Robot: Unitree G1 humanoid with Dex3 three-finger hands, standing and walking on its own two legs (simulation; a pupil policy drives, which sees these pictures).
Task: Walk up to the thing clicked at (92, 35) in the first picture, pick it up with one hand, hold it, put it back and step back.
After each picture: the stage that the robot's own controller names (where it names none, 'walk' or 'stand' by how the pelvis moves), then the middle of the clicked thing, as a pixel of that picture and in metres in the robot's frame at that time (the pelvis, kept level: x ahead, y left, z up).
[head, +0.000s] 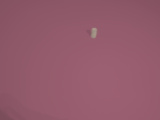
stand; (93, 32) +1.64 -0.18 -0.72
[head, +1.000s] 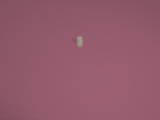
walk; (79, 41) +1.51 +0.11 -0.70
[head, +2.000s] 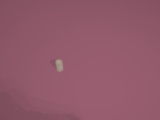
walk; (59, 65) +1.01 +0.26 -0.71
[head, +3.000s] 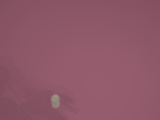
walk; (55, 101) +0.61 +0.16 -0.70
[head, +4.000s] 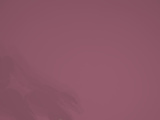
stand; out of the picture +0.39 +0.12 -0.70
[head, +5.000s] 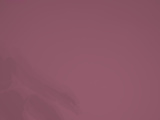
stand; out of the picture +0.35 +0.14 -0.71
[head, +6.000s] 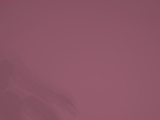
stand; out of the picture +0.35 +0.15 -0.72
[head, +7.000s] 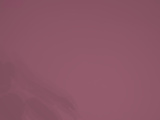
stand; out of the picture +0.36 +0.15 -0.73
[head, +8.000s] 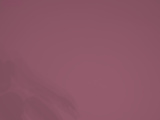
stand; out of the picture +0.35 +0.15 -0.73
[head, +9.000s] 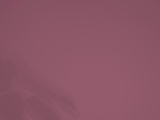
go down; out of the picture +0.35 +0.14 -0.73
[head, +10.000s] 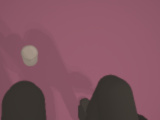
go down; (30, 56) +0.46 +0.14 -0.31
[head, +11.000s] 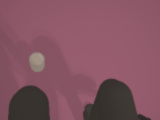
approach; (37, 62) +0.46 +0.13 -0.32
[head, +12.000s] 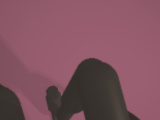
close in; out of the picture +0.46 +0.18 -0.24
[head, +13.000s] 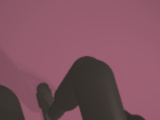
close; out of the picture +0.45 +0.19 -0.24
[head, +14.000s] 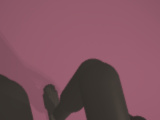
lift; out of the picture +0.39 +0.17 -0.24
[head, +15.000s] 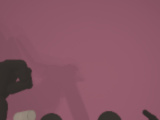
lift; (24, 117) +0.30 +0.30 -0.52
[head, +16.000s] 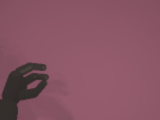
go down; out of the picture +0.26 +0.27 -0.70
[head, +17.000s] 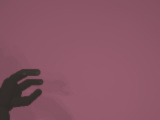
stand; out of the picture +0.26 +0.27 -0.70
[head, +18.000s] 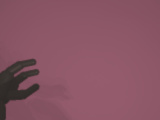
stand; out of the picture +0.27 +0.27 -0.70
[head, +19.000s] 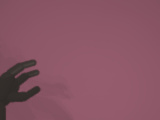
stand; out of the picture +0.27 +0.27 -0.70
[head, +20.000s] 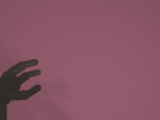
stand; out of the picture +0.27 +0.27 -0.70
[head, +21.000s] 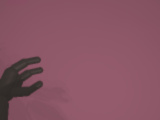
stand; out of the picture +0.27 +0.27 -0.71
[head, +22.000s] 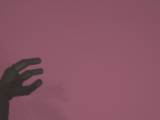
stand; out of the picture +0.27 +0.27 -0.72
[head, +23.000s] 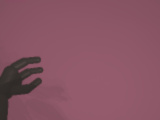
stand; out of the picture +0.27 +0.27 -0.72
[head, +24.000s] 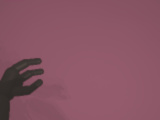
stand; out of the picture +0.27 +0.27 -0.72
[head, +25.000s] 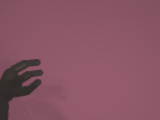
stand; out of the picture +0.28 +0.27 -0.72
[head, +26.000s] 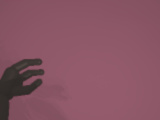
stand; out of the picture +0.27 +0.27 -0.72
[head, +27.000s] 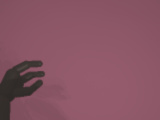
stand; out of the picture +0.28 +0.27 -0.71
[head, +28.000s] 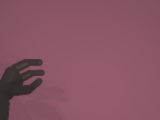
stand; out of the picture +0.28 +0.26 -0.72
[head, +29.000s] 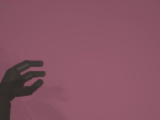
stand; out of the picture +0.28 +0.27 -0.72
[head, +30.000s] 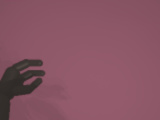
stand; out of the picture +0.28 +0.27 -0.72
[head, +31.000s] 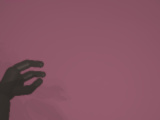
stand; out of the picture +0.28 +0.27 -0.72
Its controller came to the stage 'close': yes
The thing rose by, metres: 0.24
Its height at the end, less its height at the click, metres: -0.02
